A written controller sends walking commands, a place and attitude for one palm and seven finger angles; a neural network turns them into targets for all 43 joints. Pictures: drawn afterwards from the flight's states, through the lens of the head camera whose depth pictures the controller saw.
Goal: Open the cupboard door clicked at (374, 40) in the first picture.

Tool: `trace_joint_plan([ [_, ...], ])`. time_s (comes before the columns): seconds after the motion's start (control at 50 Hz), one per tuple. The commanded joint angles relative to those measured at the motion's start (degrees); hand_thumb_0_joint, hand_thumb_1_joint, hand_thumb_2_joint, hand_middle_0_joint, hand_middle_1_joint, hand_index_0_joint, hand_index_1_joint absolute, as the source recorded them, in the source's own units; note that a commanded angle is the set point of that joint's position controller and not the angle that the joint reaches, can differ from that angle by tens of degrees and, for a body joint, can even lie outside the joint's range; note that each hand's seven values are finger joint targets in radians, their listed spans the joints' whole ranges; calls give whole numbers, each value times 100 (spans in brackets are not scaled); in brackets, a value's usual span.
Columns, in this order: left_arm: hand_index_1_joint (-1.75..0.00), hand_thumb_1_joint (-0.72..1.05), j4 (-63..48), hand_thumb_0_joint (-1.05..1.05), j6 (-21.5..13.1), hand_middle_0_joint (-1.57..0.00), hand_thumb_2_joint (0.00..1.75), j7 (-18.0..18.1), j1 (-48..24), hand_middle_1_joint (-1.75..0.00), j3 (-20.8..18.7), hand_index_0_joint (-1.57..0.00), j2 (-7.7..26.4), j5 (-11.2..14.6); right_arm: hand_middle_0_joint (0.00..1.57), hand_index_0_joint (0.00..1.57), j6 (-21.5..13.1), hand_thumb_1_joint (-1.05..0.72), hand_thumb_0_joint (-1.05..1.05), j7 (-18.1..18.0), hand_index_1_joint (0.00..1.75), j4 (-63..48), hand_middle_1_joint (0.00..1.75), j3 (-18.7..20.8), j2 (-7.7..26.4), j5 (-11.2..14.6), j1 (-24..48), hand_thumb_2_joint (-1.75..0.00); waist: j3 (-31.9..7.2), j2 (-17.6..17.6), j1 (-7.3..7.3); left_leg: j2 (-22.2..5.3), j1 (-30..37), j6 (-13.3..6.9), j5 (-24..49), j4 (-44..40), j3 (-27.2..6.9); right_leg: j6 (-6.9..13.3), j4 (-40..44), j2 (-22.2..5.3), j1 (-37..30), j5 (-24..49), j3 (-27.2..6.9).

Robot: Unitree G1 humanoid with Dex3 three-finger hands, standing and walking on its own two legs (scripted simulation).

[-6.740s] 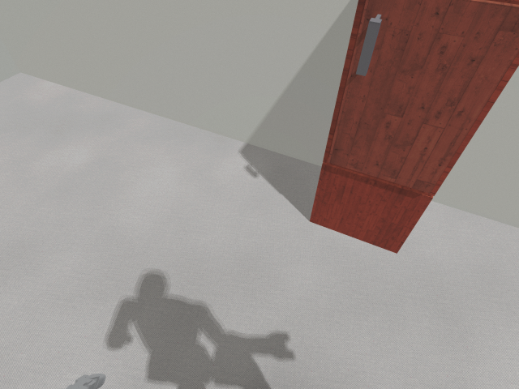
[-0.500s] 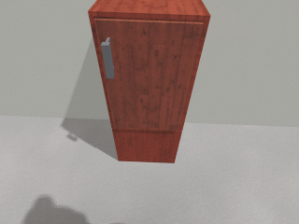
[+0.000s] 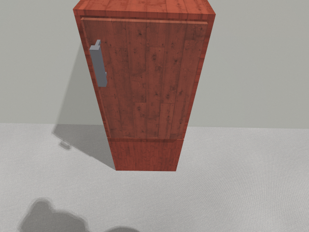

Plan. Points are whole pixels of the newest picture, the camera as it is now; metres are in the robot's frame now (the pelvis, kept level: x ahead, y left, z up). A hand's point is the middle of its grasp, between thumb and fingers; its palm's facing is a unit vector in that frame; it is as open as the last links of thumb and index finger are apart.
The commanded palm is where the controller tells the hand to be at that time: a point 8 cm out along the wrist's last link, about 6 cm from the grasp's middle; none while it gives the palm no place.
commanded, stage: shuffle to correct the standing spot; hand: left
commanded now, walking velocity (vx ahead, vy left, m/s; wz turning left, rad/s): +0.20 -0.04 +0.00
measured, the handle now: (100, 63) +0.59 +0.22 +0.13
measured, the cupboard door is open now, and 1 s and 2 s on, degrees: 0 0 0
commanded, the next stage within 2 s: come to a stop and stand still in 0.06 s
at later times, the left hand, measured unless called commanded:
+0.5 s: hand out of the picture +0.06 +0.15 -0.19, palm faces +0.12 -0.98 -0.13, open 7.4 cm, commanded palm none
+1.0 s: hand out of the picture +0.03 +0.13 -0.17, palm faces +0.09 -0.98 -0.18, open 7.4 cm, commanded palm none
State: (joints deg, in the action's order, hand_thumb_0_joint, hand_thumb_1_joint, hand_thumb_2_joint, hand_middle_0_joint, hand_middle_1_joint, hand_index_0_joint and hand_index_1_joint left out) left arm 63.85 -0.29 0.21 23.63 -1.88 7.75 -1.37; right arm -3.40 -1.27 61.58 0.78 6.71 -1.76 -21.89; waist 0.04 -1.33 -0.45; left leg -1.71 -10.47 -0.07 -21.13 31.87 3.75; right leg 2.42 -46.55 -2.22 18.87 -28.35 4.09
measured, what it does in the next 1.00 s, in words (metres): steps on the spot: right foot, then left foot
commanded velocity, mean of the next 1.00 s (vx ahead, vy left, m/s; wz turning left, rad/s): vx -0.05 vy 0.00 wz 0.00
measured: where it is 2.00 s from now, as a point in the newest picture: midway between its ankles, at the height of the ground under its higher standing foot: outside the picture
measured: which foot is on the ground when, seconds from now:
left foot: down 0.00-0.10, up 0.12-0.42, down 0.44-0.76, up 0.78-0.94, down 0.96-1.00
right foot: up 0.00-0.08, down 0.10-0.46, up 0.48-0.72, down 0.74-1.00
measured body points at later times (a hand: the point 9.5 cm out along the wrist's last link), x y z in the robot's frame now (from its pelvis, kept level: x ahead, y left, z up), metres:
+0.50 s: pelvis +0.08 +0.00 +0.00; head +0.10 +0.02 +0.44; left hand +0.05 +0.20 -0.17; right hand +0.16 -0.24 -0.14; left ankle +0.16 +0.10 -0.73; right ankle +0.05 -0.10 -0.73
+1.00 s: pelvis +0.03 -0.03 +0.00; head +0.04 -0.03 +0.45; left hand +0.03 +0.18 -0.16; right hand +0.07 -0.27 -0.15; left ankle +0.05 +0.10 -0.73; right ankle +0.01 -0.13 -0.73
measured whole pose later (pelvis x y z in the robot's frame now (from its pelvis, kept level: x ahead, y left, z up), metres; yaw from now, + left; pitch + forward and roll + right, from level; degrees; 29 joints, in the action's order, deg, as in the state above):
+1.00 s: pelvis +0.03 -0.03 +0.00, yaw +2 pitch +0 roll +0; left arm 58.9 0.3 1.5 19.1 -0.8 7.9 -0.9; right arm 1.1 -1.2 59.7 2.6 9.7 -0.8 -15.2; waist 0.3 -0.5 0.4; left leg -1.7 -15.2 0.7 -14.0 29.7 1.4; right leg 1.9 -32.2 -0.6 12.2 -19.7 5.5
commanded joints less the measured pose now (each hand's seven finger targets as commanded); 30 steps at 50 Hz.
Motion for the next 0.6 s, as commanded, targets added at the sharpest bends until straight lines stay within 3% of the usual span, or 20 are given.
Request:
trace_joint_plan([
  [0.0,-30,90,-628,0,-312,-20,90,-54,-354,-30,-55,-20,24,29,20,20,-59,-90,0,-77,30,-6,30,144,894,-11,-490,-90,579,979,-9,-1418,44,-1127,2736,-1173,-1264,3,662,-78,526,261,158],
  [0.02,-30,90,-492,0,-311,-20,90,-75,43,-30,-69,-20,-11,22,20,20,-45,-90,0,-77,30,-70,30,151,889,15,-253,-90,334,866,198,-1105,-311,-890,2264,-858,-914,-33,1360,86,-337,1048,365],
  [0.04,-30,90,-363,0,-318,-20,90,-70,450,-30,-112,-20,108,10,20,20,-49,-90,0,-63,30,-95,30,154,817,53,-132,-90,158,443,402,-772,-773,-659,1790,-349,-582,-39,1848,127,-1172,1744,337],
  [0.06,-30,90,-197,0,-348,-20,90,-19,927,-30,-189,-20,446,-4,20,20,-74,-90,0,-30,30,-158,30,132,647,113,-89,-90,-161,-281,605,-383,-1559,-462,971,408,-182,99,2046,-425,-2211,1665,-389],
  [0.08,-30,90,-104,0,-383,-20,90,54,1383,-30,-321,-20,982,-8,20,20,-77,-90,0,7,30,-341,30,89,373,132,51,-90,-184,-1622,779,171,-2616,-244,-763,1741,337,646,2849,-1821,-2727,1458,-2376],
  [0.1,-30,90,-127,0,-364,-20,90,76,1473,-30,-331,-20,1142,44,20,20,-35,-90,0,35,30,-460,30,125,499,88,305,-90,-143,-1259,810,104,-2930,-234,-1396,2941,-19,1156,3370,-2303,-2492,1171,-3175],
  [0.12,-30,90,-188,0,-368,-20,90,100,1154,-30,-318,-20,1020,44,20,20,-23,-90,0,60,30,-458,30,169,493,74,381,-90,226,-747,634,-123,-3143,-250,-960,3476,-210,1335,3413,-2225,-2094,822,-2974],
  [0.14,-30,90,-265,0,-374,-20,90,140,833,-30,-290,-20,795,29,20,20,16,-90,0,87,30,-427,30,178,400,42,463,-90,436,-680,491,-254,-3150,-255,-658,3642,-229,1212,3490,-2097,-1709,799,-2713],
  [0.16,-30,90,-348,0,-373,-20,90,158,515,-30,-201,-20,621,18,20,20,57,-90,0,123,30,-362,30,167,366,23,496,-90,763,-655,331,-376,-3041,-210,-352,3610,-251,1074,3508,-1910,-1206,1260,-2194],
  [0.2,-30,90,-479,0,-395,-20,90,190,99,-30,-97,-20,345,-16,20,20,162,-90,0,130,30,-224,30,105,165,37,237,-90,733,-528,27,-347,-2321,-52,33,2820,-146,830,3319,-1504,-701,3380,-988],
  [0.24,-30,90,-552,0,-355,-20,90,213,-56,-30,-73,-20,457,-48,20,20,234,-90,0,116,30,-164,30,33,-47,107,112,-90,561,-458,-57,-215,-1569,59,185,1683,89,739,3027,-1271,-522,4663,-341],
  [0.3,-30,90,-550,0,-228,-20,90,226,17,-30,-105,-20,667,-9,20,20,290,-90,0,57,30,-237,30,4,15,154,304,-90,262,-600,81,47,-1080,133,615,784,232,632,2611,-1097,-799,5161,-263],
  [0.34,-30,90,-611,0,-143,-20,90,249,-35,-30,-154,-20,789,-13,20,20,296,-90,0,26,30,-317,30,67,135,168,351,-90,187,-723,59,76,-808,147,1030,177,229,566,2262,-1090,-844,4928,-278],
  [0.38,-30,90,-658,0,-59,-20,90,252,-15,-30,-174,-20,787,15,20,20,308,-90,0,-9,30,-381,30,139,432,132,296,-90,149,-445,2,-68,-202,85,2074,-381,146,362,1841,-970,-557,4184,-316],
  [0.4,-30,90,-689,0,-18,-20,90,260,66,-30,-153,-20,630,22,20,20,283,-90,0,-35,30,-427,30,186,674,108,235,-90,-36,207,8,-554,245,-122,3556,-455,-267,141,1503,-707,-314,3209,-185],
  [0.42,-30,90,-712,0,33,-20,90,281,247,-30,-116,-20,393,51,20,20,272,-90,0,-65,30,-518,30,215,952,98,261,-90,-169,985,93,-1362,422,-590,5051,-575,-1033,-137,1224,-301,-12,1629,75],
  [0.44,-30,90,-719,0,83,-20,90,303,395,-30,-67,-20,314,55,20,20,291,-90,0,-79,30,-585,30,243,1100,113,224,-90,-260,1331,104,-1848,177,-1062,5559,-873,-1379,-226,514,-58,-227,-177,140],
  [0.46,-30,90,-739,0,97,-20,90,306,364,-30,-47,-20,241,39,20,20,316,-90,0,-87,30,-643,30,255,1137,70,326,-90,-78,1263,83,-1847,-102,-1214,5130,-1066,-1224,-164,-130,33,-161,-707,-6],
  [0.5,-30,90,-675,0,166,-20,90,270,165,-30,-90,-20,296,29,20,20,319,-90,0,-140,30,-717,30,217,959,66,793,-90,-78,1643,124,-1771,-632,-1301,3686,-1433,-1440,-168,-934,-27,-92,-621,-282],
  [0.58,-30,90,-729,0,210,-20,90,198,91,-30,-93,-20,202,14,20,20,386,-90,0,-91,30,-880,30,324,1069,24,1094,-90,-430,853,136,-1578,-575,-1223,2172,-1451,-1223,-219,-838,16,1,-207,-224],
])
